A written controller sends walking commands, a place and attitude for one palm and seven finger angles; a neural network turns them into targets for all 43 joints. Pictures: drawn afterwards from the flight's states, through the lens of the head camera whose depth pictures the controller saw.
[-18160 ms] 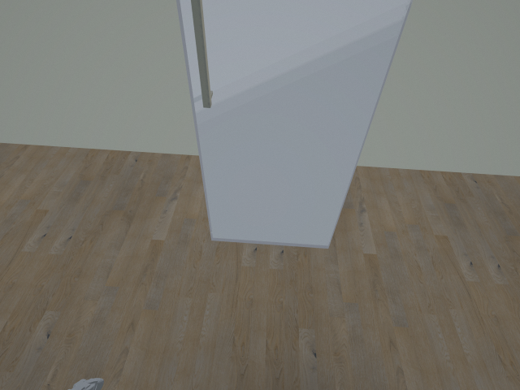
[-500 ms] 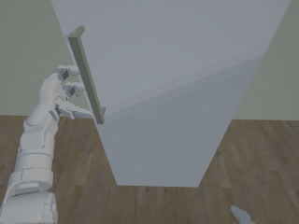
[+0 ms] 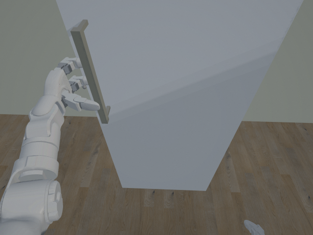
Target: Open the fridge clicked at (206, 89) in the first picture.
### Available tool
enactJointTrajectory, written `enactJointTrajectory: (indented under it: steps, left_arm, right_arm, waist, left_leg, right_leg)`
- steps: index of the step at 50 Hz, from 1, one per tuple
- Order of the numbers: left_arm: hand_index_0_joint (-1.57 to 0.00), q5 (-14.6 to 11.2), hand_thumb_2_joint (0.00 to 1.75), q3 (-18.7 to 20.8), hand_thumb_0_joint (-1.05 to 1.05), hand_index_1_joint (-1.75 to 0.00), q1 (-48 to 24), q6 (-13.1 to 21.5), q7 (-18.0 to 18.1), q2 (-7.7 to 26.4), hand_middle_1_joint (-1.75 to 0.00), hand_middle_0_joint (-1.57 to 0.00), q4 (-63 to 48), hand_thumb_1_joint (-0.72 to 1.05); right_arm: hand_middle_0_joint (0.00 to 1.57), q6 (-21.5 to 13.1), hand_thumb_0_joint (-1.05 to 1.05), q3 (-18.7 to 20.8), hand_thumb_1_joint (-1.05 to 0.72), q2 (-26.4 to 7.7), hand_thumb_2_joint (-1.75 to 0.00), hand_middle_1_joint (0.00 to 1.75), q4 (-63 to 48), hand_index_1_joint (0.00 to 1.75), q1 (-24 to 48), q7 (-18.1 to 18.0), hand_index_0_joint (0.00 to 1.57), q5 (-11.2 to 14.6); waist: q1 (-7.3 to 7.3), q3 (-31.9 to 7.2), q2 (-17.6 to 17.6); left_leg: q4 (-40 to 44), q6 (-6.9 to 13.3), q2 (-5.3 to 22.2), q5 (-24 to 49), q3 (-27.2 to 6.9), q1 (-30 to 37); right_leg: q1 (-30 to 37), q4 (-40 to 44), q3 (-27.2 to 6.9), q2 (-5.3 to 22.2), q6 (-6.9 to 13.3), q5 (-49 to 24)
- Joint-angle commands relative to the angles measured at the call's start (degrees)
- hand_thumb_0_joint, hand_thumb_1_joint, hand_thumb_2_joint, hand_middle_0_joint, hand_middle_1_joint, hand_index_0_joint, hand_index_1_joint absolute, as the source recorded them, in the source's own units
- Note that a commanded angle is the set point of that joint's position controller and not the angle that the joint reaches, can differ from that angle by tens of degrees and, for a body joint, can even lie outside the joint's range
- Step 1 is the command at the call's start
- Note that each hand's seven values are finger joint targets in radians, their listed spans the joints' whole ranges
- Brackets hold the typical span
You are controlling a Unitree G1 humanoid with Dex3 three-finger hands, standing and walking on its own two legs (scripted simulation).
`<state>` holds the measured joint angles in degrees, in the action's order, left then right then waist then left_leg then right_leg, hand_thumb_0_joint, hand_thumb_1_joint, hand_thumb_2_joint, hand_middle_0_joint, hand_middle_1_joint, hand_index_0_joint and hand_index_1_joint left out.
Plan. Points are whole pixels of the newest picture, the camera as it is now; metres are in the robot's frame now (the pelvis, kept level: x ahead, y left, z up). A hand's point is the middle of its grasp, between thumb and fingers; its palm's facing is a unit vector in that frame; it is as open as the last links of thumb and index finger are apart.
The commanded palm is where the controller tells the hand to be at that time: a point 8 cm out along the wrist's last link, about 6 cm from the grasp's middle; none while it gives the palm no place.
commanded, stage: slide the fingers in behind the handle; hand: left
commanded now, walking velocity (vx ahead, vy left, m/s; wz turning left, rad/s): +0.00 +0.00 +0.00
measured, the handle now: (96, 80) +0.47 +0.18 +0.16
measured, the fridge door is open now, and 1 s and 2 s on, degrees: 0 0 0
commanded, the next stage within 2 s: grip the handle and tug to test in 1.92 s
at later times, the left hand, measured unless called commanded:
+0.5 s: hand (78, 91) +0.42 +0.21 +0.17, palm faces +0.02 -1.00 +0.01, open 13.9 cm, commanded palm +0.39 +0.26 +0.17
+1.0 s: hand (94, 90) +0.42 +0.17 +0.17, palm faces +0.00 -1.00 +0.01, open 14.0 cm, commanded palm +0.39 +0.22 +0.17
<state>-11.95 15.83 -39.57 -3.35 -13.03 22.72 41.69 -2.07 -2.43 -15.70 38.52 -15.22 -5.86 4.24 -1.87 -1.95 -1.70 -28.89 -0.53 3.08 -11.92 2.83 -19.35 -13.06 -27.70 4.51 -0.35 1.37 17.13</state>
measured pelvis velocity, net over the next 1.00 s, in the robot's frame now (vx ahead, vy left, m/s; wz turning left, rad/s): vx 0.01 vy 0.01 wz -0.02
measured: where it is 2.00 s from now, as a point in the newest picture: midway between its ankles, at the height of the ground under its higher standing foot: outside the picture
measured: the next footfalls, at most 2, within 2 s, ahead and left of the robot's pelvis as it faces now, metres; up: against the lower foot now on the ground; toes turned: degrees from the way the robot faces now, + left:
none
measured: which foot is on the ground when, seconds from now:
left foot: down 0.00-1.00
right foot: down 0.00-1.00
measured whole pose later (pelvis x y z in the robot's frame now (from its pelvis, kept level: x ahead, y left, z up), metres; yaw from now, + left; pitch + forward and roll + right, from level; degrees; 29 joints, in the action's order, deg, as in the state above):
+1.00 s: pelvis +0.01 +0.01 +0.00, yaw -1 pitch +1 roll +0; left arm -11.4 12.5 -32.3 -6.7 -8.4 16.4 30.1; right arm -1.4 -2.8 -14.0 37.2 -14.5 -4.5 4.1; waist -0.5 -2.9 -1.9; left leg -27.9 0.1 2.5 -13.0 4.1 -16.2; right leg -10.1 -26.1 3.2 0.2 0.6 17.4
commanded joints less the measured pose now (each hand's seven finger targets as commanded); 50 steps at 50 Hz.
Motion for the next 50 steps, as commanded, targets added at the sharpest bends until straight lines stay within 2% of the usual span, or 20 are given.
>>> enactJointTrajectory:
  steps: [1, 2, 4, 6, 7, 11, 12, 18, 19, 22, 26, 31, 32, 38, 39, 41, 44, 46, 48, 50]
  left_arm:
    - [-0.3, -0.5, 0.3, 5.7, 0.0, -1.2, -28.0, 6.5, -0.3, 17.2, -1.2, -0.3, -8.3, -0.5]
    - [-0.3, -0.3, 0.3, 7.3, 0.0, -1.2, -25.9, 7.0, -0.3, 19.1, -1.2, -0.3, -7.5, -0.5]
    - [-0.3, -0.6, 0.3, 5.6, 0.0, -1.2, -28.4, 7.6, -1.0, 17.4, -1.2, -0.3, -7.9, -0.5]
    - [-0.3, -0.7, 0.3, 6.1, 0.0, -1.2, -28.4, 7.9, -1.6, 18.1, -1.2, -0.3, -6.1, -0.5]
    - [-0.3, -0.8, 0.3, 7.1, 0.0, -1.2, -26.2, 8.1, -1.8, 19.0, -1.2, -0.3, -5.4, -0.5]
    - [-0.3, -1.1, 0.3, 6.9, 0.0, -1.2, -25.6, 7.9, -2.5, 18.4, -1.2, -0.3, -6.6, -0.5]
    - [-0.3, -1.2, 0.3, 7.7, 0.0, -1.2, -22.8, 7.8, -2.5, 19.1, -1.2, -0.3, -6.1, -0.5]
    - [-0.3, -1.6, 0.3, 6.8, 0.0, -1.2, -19.6, 7.3, -2.1, 17.2, -1.2, -0.3, -12.0, -0.5]
    - [-0.3, -1.5, 0.3, 5.2, 0.0, -1.2, -21.8, 7.3, -2.1, 15.7, -1.2, -0.3, -14.2, -0.5]
    - [-0.3, -2.1, 0.3, 4.5, 0.0, -1.2, -20.5, 7.3, -2.0, 14.5, -1.2, -0.3, -17.4, -0.5]
    - [-0.3, -2.3, 0.3, 3.5, 0.0, -1.2, -19.7, 5.9, -1.4, 12.4, -1.2, -0.3, -21.6, -0.5]
    - [-0.3, -1.7, 0.3, -1.0, 0.0, -1.2, -22.7, 3.0, 0.6, 7.3, -1.2, -0.3, -22.4, -0.5]
    - [-0.3, -1.7, 0.3, -0.1, 0.0, -1.2, -20.8, 2.4, 1.0, 8.1, -1.2, -0.3, -20.8, -0.5]
    - [-0.3, -0.6, 0.3, 0.5, 0.0, -1.2, -21.4, 1.9, 3.2, 7.9, -1.2, -0.3, -22.6, -0.5]
    - [-0.3, -0.6, 0.3, -1.8, 0.0, -1.2, -22.0, 2.1, 3.3, 4.8, -1.2, -0.3, -24.4, -0.5]
    - [-0.3, -0.6, 0.3, -0.7, 0.0, -1.2, -19.4, 2.2, 3.7, 5.4, -1.2, -0.3, -24.5, -0.5]
    - [-0.3, -0.4, 0.3, -1.8, 0.0, -1.2, -18.3, 1.5, 4.0, 3.9, -1.2, -0.3, -23.8, -0.5]
    - [-0.3, -0.3, 0.3, -0.9, 0.0, -1.2, -19.3, 0.8, 4.4, 4.8, -1.2, -0.3, -23.8, -0.5]
    - [-0.3, -0.3, 0.3, 0.4, 0.0, -1.2, -17.7, 0.4, 4.8, 6.0, -1.2, -0.3, -25.0, -0.5]
    - [-0.3, 0.1, 0.3, 0.2, 0.0, -1.2, -18.9, 0.2, 5.1, 5.9, -1.2, -0.3, -25.6, -0.5]
  right_arm:
    - [0.2, -2.5, 0.0, 3.1, -0.9, -7.9, -0.9, 0.3, -6.2, 0.3, 0.1, -0.5, 0.2, -0.2]
    - [0.2, -2.4, 0.0, 3.4, -0.9, -8.3, -0.9, 0.3, -6.3, 0.3, -0.4, -0.4, 0.2, -0.3]
    - [0.2, -2.5, 0.0, 3.3, -0.9, -8.1, -0.9, 0.3, -6.4, 0.3, -0.2, -0.4, 0.2, 0.0]
    - [0.2, -2.5, 0.0, 3.4, -0.9, -8.2, -0.9, 0.3, -6.2, 0.3, -0.7, -0.4, 0.2, 0.1]
    - [0.2, -2.4, 0.0, 3.6, -0.9, -8.5, -0.9, 0.3, -6.4, 0.3, -1.2, -0.3, 0.2, 0.0]
    - [0.2, -2.4, 0.0, 3.7, -0.9, -8.4, -0.9, 0.3, -7.0, 0.3, -1.3, -0.2, 0.2, 0.3]
    - [0.2, -2.2, 0.0, 3.9, -0.9, -8.6, -0.9, 0.3, -7.3, 0.3, -1.6, -0.2, 0.2, 0.3]
    - [0.2, -2.5, 0.0, 3.8, -0.9, -8.3, -0.9, 0.3, -8.8, 0.3, -0.2, 0.0, 0.2, 0.6]
    - [0.2, -2.6, 0.0, 3.8, -0.9, -8.1, -0.9, 0.3, -8.7, 0.3, 0.0, 0.0, 0.2, 0.6]
    - [0.2, -2.9, 0.0, 3.9, -0.9, -8.2, -0.9, 0.3, -9.0, 0.3, 0.2, -0.2, 0.2, 0.7]
    - [0.2, -3.3, 0.0, 3.6, -0.9, -7.5, -0.9, 0.3, -9.0, 0.3, 1.9, -0.1, 0.2, 0.8]
    - [0.2, -3.4, 0.0, 3.2, -0.9, -7.2, -0.9, 0.3, -8.4, 0.3, 2.8, -0.3, 0.2, 0.7]
    - [0.2, -3.3, 0.0, 3.2, -0.9, -7.3, -0.9, 0.3, -8.3, 0.3, 2.4, -0.3, 0.2, 0.7]
    - [0.2, -2.7, 0.0, 2.9, -0.9, -6.7, -0.9, 0.3, -8.4, 0.3, 3.2, -0.1, 0.2, 0.1]
    - [0.2, -2.9, 0.0, 2.9, -0.9, -6.3, -0.9, 0.3, -8.8, 0.3, 3.7, 0.1, 0.2, 0.0]
    - [0.2, -2.8, 0.0, 2.9, -0.9, -6.3, -0.9, 0.3, -8.7, 0.3, 3.6, 0.4, 0.2, -0.1]
    - [0.2, -2.3, 0.0, 2.9, -0.9, -6.3, -0.9, 0.3, -8.9, 0.3, 4.1, 0.5, 0.2, 0.1]
    - [0.2, -2.0, 0.0, 2.9, -0.9, -6.3, -0.9, 0.3, -8.7, 0.3, 4.4, 0.4, 0.2, 0.0]
    - [0.2, -1.8, 0.0, 2.8, -0.9, -6.3, -0.9, 0.3, -9.2, 0.3, 4.6, 0.4, 0.2, -0.1]
    - [0.2, -1.5, 0.0, 2.8, -0.9, -6.1, -0.9, 0.3, -8.9, 0.3, 4.8, 0.2, 0.2, -0.2]
  waist:
    - [-0.33, -16.8, 1.2]
    - [0.25, -17.9, 2.3]
    - [-0.74, -16.3, 1.2]
    - [-0.87, -15.0, 0.6]
    - [-0.32, -15.5, 2.1]
    - [-0.21, -15.2, -0.3]
    - [0.28, -15.9, 1.9]
    - [0.94, -16.0, -0.8]
    - [0.11, -16.2, -1.0]
    - [0.13, -17.1, 0.8]
    - [0.41, -16.3, -2.9]
    - [-0.83, -13.8, -2.2]
    - [-0.56, -13.4, 0.5]
    - [0.52, -17.2, -1.4]
    - [0.31, -18.0, -2.0]
    - [0.86, -18.4, -1.2]
    - [0.7, -15.9, 0.9]
    - [0.61, -14.5, 0.8]
    - [1.39, -15.1, 1.0]
    - [1.08, -15.3, 0.8]
  left_leg:
    - [0.7, 3.2, -2.5, 8.2, -1.9, 11.1]
    - [0.5, 3.4, -2.4, 9.3, -1.7, 10.9]
    - [0.5, 3.4, -2.6, 8.2, -1.3, 10.3]
    - [0.3, 3.4, -2.5, 7.3, -1.2, 9.8]
    - [0.2, 3.6, -2.5, 7.6, -1.1, 9.2]
    - [0.2, 3.4, -2.4, 7.5, -1.0, 9.8]
    - [0.2, 3.6, -2.3, 8.1, -1.0, 9.5]
    - [0.5, 3.5, -2.1, 8.5, -0.8, 10.8]
    - [0.6, 3.4, -2.1, 8.4, -1.0, 11.8]
    - [0.5, 3.6, -1.8, 9.4, -1.2, 13.2]
    - [0.9, 3.1, -1.8, 10.0, -1.6, 15.3]
    - [1.7, 2.8, -1.5, 8.8, -2.8, 16.4]
    - [1.7, 3.0, -1.5, 8.4, -2.8, 15.7]
    - [1.8, 2.5, -1.7, 12.4, -2.9, 17.6]
    - [1.5, 2.5, -1.6, 14.0, -2.8, 18.8]
    - [1.5, 2.3, -1.5, 15.8, -2.8, 19.2]
    - [1.9, 2.5, -1.5, 14.8, -2.4, 17.5]
    - [2.2, 2.6, -1.6, 13.6, -2.2, 16.8]
    - [2.4, 2.8, -1.8, 14.0, -2.1, 16.5]
    - [2.3, 2.8, -1.9, 14.3, -1.6, 16.7]
  right_leg:
    - [-1.0, 3.6, -3.6, -0.1, -1.1, -16.9]
    - [0.3, 3.3, -3.5, -0.1, -1.1, -18.0]
    - [-0.8, 3.4, -3.8, 0.0, -1.4, -18.0]
    - [-2.0, 3.6, -4.0, -0.1, -1.4, -17.2]
    - [-1.0, 3.4, -3.8, -0.1, -1.4, -17.3]
    - [-2.3, 3.4, -3.8, -0.4, -1.2, -16.9]
    - [-0.9, 3.2, -3.5, -0.4, -1.2, -17.1]
    - [-1.3, 3.1, -3.5, -0.7, -1.0, -17.1]
    - [-2.1, 3.3, -3.3, -0.8, -1.0, -16.6]
    - [-1.5, 3.3, -3.0, -1.0, -1.0, -16.7]
    - [-2.8, 3.5, -2.7, -1.2, -0.6, -16.3]
    - [-5.3, 4.4, -2.0, -1.3, -0.5, -13.6]
    - [-4.7, 4.7, -1.8, -1.3, -0.6, -13.1]
    - [-2.0, 4.0, -2.0, -0.8, -0.2, -16.6]
    - [-2.0, 3.7, -1.9, -0.8, -0.3, -18.1]
    - [-1.1, 3.4, -1.8, -1.0, -0.2, -19.7]
    - [-0.7, 3.8, -1.7, -0.9, -0.4, -19.9]
    - [-1.2, 4.3, -1.9, -0.9, -0.4, -19.1]
    - [0.5, 4.5, -2.1, -0.7, -0.4, -19.7]
    - [0.9, 4.5, -2.2, -0.7, -0.5, -20.7]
